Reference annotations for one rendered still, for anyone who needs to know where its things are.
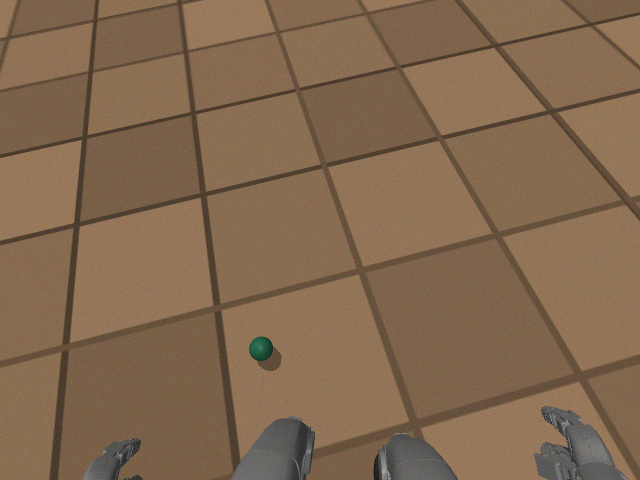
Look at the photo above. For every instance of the ball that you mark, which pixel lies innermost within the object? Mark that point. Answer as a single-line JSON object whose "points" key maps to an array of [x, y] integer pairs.
{"points": [[261, 348]]}

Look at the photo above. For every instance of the right robot hand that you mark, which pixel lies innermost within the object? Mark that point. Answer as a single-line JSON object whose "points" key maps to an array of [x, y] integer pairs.
{"points": [[557, 462]]}

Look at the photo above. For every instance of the right robot arm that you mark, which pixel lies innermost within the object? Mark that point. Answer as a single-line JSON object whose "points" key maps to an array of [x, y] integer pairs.
{"points": [[598, 471]]}

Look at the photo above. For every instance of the left robot hand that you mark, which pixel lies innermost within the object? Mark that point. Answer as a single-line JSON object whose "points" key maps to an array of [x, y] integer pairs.
{"points": [[114, 457]]}

